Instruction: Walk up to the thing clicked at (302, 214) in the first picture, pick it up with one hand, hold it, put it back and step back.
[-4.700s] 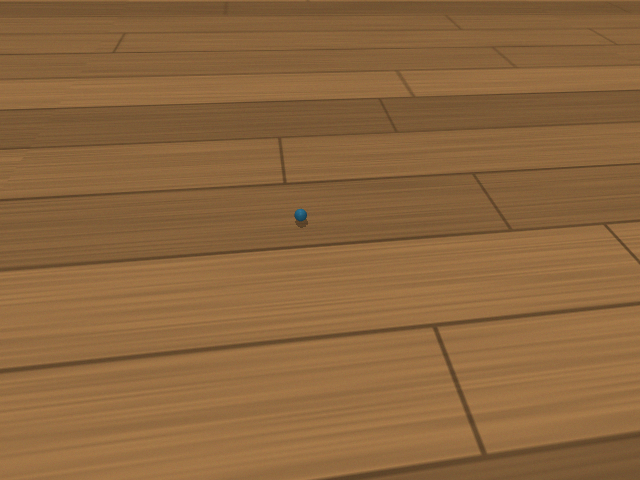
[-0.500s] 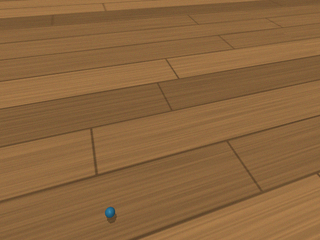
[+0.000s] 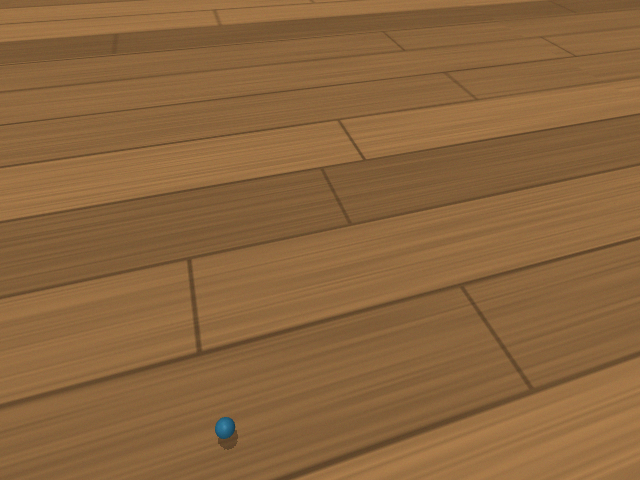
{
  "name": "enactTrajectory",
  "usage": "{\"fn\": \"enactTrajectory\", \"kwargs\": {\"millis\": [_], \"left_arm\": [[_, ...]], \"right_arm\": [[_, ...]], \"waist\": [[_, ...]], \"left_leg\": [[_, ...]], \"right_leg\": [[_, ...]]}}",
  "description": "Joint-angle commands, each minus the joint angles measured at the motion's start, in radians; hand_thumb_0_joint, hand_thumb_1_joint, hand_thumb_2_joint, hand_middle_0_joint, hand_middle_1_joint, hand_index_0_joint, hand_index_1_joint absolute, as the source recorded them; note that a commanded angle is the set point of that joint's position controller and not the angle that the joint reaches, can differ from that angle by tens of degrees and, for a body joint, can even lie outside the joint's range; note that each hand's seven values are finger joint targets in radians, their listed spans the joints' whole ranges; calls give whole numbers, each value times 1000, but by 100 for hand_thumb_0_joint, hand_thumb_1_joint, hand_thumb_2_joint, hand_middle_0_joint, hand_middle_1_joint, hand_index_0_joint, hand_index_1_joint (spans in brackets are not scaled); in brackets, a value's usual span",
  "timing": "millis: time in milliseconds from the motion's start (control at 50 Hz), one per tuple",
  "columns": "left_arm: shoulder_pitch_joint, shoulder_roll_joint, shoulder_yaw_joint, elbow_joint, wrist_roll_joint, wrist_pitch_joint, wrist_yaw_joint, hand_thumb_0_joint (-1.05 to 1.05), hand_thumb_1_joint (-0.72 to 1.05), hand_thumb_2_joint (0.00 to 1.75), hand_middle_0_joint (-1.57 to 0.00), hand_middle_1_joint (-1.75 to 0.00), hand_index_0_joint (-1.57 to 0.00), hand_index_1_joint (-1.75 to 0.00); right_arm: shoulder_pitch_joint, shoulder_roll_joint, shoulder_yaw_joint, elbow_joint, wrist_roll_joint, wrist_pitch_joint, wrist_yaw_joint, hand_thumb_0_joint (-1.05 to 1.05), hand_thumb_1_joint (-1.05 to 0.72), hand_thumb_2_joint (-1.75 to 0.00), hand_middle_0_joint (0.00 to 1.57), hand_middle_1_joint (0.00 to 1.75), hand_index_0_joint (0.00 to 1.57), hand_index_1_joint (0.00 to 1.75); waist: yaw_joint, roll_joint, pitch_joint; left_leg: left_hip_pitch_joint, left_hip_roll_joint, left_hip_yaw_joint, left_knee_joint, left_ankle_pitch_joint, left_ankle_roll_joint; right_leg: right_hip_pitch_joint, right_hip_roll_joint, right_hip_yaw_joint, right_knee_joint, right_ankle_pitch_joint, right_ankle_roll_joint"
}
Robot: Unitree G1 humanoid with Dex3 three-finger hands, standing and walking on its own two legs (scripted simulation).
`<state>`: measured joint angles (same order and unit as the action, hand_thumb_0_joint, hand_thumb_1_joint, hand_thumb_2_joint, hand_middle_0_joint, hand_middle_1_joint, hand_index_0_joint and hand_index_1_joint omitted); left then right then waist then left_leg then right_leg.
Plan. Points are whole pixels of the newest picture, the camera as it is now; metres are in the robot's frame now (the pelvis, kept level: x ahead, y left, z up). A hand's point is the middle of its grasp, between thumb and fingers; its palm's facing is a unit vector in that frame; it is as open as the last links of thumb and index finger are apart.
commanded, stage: walk up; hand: left
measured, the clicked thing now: (225, 427) +0.42 +0.26 -0.75
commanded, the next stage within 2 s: stand in 0.24 s
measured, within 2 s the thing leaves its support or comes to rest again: neither
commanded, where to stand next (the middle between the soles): +0.05 +0.01 m, yaw +2 degrees
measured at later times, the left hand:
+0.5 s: hand out of the picture +0.10 +0.25 -0.16, palm faces -0.02 -0.94 -0.34, open 7.4 cm
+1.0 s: hand out of the picture +0.09 +0.24 -0.16, palm faces -0.02 -0.94 -0.35, open 7.4 cm
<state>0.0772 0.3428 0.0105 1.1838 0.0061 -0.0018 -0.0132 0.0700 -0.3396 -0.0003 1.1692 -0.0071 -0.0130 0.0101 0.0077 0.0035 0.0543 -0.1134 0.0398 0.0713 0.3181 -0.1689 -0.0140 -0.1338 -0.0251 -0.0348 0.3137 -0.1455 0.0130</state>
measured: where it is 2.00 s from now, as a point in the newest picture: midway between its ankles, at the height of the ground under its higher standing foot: outside the picture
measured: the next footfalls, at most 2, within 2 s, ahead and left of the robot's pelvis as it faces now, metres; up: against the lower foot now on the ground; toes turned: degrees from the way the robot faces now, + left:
none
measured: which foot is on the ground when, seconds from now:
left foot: down 0.00-1.00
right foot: down 0.00-1.00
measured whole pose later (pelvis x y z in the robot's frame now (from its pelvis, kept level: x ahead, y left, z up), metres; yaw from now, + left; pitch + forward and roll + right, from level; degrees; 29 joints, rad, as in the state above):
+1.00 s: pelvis +0.01 -0.01 +0.00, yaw +1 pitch -2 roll +0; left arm 0.10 0.35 -0.01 1.14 0.01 -0.01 0.00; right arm 0.09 -0.34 0.00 1.15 -0.01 -0.01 0.01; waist 0.00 0.00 0.04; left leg -0.09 0.05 0.06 0.29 -0.17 -0.03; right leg -0.11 -0.02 -0.05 0.31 -0.17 0.00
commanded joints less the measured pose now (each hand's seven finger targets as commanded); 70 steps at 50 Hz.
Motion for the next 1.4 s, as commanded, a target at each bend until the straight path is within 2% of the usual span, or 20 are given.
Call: {"fn": "enactTrajectory", "kwargs": {"millis": [0, 140, 220, 320, 380, 520, 560, 640, 800, 980, 1000, 1040, 1180, 1340, 1380], "left_arm": [[-59, 210, 41, -68, 2, -26, 13, 0, 90, 90, -20, -30, -20, -30], [-59, 205, 42, -75, 2, -25, 15, 0, 90, 90, -20, -30, -20, -30], [-54, 214, 35, -84, 1, -26, 17, 0, 90, 90, -20, -30, -20, -30], [-50, 217, 32, -92, 3, -30, 19, 0, 90, 90, -20, -30, -20, -30], [-48, 215, 28, -92, 1, -32, 20, 0, 90, 90, -20, -30, -20, -30], [-44, 215, 24, -100, 2, -32, 20, 0, 90, 90, -20, -30, -20, -30], [-46, 217, 24, -101, 0, -32, 19, 0, 90, 90, -20, -30, -20, -30], [-43, 223, 24, -103, 2, -35, 21, 0, 90, 90, -20, -30, -20, -30], [-31, 224, 22, -102, 1, -35, 21, 0, 90, 90, -20, -30, -20, -30], [-24, 227, 23, -101, 0, -33, 22, 0, 90, 90, -20, -30, -20, -30], [-29, 229, 25, -101, -1, -33, 22, 0, 90, 90, -20, -30, -20, -30], [-31, 230, 26, -103, 2, -32, 22, 0, 90, 90, -20, -30, -20, -30], [-19, 228, 24, -101, 3, -35, 22, 0, 90, 90, -20, -30, -20, -30], [-21, 227, 24, -101, 1, -31, 21, 0, 90, 90, -20, -30, -20, -30], [-17, 225, 24, -102, 0, -31, 22, 0, 90, 90, -20, -30, -20, -30]], "right_arm": [[-48, -218, -41, -61, 2, -19, -13, 0, -90, -90, 20, 30, 20, 30], [-47, -220, -43, -64, 2, -19, -13, 0, -90, -90, 20, 30, 20, 30], [-38, -207, -39, -66, -7, -19, -15, 0, -90, -90, 20, 30, 20, 30], [-37, -213, -42, -67, -6, -20, -15, 0, -90, -90, 20, 30, 20, 30], [-34, -211, -40, -65, -5, -17, -13, 0, -90, -90, 20, 30, 20, 30], [-36, -217, -43, -69, -4, -18, -12, 0, -90, -90, 20, 30, 20, 30], [-25, -214, -40, -66, -5, -19, -13, 0, -90, -90, 20, 30, 20, 30], [-30, -216, -42, -70, -6, -17, -11, 0, -90, -90, 20, 30, 20, 30], [-23, -220, -42, -72, -6, -16, -13, 0, -90, -90, 20, 30, 20, 30], [-20, -213, -40, -74, -4, -14, -12, 0, -90, -90, 20, 30, 20, 30], [-16, -211, -39, -73, -4, -12, -11, 0, -90, -90, 20, 30, 20, 30], [-15, -215, -41, -76, -7, -12, -12, 0, -90, -90, 20, 30, 20, 30], [-13, -213, -38, -78, -3, -14, -13, 0, -90, -90, 20, 30, 20, 30], [-7, -217, -34, -79, -5, -14, -16, 0, -90, -90, 20, 30, 20, 30], [-10, -219, -36, -79, -4, -15, -16, 0, -90, -90, 20, 30, 20, 30]], "waist": [[-13, -8, -101], [-11, -1, -99], [-13, -1, -103], [-14, 6, -109], [-14, -8, -91], [-12, 14, -97], [-16, 6, -86], [-14, -11, -106], [-13, 1, -106], [-13, -4, -79], [-14, -7, -67], [-14, -4, -83], [-12, -9, -98], [-11, 11, -85], [-8, 5, -90]], "left_leg": [[33, 106, -105, -53, 81, 23], [16, 106, -106, -59, 88, 26], [15, 115, -109, -70, 99, 16], [30, 115, -107, -65, 141, 15], [16, 115, -110, -68, 114, 17], [26, 116, -109, -67, 133, 14], [16, 111, -105, -71, 101, 13], [33, 117, -109, -63, 136, 17], [45, 116, -105, -57, 130, 18], [34, 113, -108, -65, 102, 14], [14, 108, -107, -67, 81, 14], [16, 109, -107, -64, 75, 17], [49, 116, -108, -53, 141, 16], [31, 115, -105, -62, 118, 15], [36, 117, -109, -60, 139, 12]], "right_leg": [[0, -112, 99, -56, 78, -21], [21, -111, 93, -48, 101, -18], [29, -120, 96, -44, 83, -23], [31, -122, 92, -40, 121, -23], [31, -123, 91, -50, 98, -21], [33, -124, 88, -48, 118, -26], [32, -124, 94, -57, 93, -25], [41, -127, 90, -53, 131, -25], [38, -129, 93, -55, 134, -27], [21, -121, 88, -62, 99, -28], [25, -120, 92, -70, 69, -27], [30, -123, 92, -66, 70, -28], [39, -123, 89, -53, 149, -28], [41, -126, 93, -56, 130, -31], [43, -123, 88, -52, 137, -31]]}}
